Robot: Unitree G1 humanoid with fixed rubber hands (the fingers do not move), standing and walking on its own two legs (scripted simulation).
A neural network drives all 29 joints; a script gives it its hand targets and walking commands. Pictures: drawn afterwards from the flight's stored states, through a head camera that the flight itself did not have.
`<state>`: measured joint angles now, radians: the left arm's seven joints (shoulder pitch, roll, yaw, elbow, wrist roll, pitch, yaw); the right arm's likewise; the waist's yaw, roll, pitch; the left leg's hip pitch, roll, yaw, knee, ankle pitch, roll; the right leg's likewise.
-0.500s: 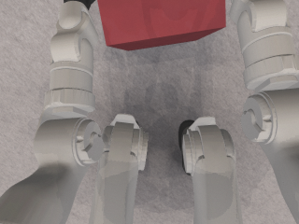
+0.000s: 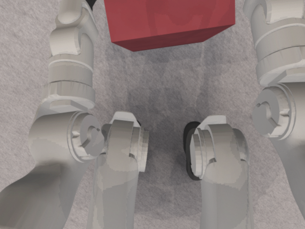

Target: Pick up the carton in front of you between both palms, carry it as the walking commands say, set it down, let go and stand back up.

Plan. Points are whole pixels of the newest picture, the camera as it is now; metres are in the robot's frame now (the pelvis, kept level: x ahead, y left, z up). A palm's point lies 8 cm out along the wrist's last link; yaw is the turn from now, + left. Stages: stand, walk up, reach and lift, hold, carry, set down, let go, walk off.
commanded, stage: set down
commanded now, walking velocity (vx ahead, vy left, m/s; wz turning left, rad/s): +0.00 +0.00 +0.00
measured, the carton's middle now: out of the picture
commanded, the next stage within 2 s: let go in 1.82 s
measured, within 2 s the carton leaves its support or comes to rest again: neither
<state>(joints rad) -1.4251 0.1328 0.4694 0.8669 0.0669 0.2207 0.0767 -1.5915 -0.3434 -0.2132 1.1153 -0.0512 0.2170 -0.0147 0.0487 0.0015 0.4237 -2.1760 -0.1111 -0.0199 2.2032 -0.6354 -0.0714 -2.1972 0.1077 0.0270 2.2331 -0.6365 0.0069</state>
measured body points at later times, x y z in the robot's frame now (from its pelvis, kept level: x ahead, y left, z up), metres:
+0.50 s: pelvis +0.00 +0.00 -0.01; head +0.38 -0.02 +0.22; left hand +0.56 +0.17 -0.18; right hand +0.59 -0.15 -0.18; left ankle +0.10 +0.13 -0.34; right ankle +0.10 -0.11 -0.34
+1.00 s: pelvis -0.01 +0.00 +0.01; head +0.36 +0.00 +0.26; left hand +0.57 +0.20 -0.12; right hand +0.61 -0.17 -0.12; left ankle +0.10 +0.12 -0.34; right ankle +0.10 -0.11 -0.34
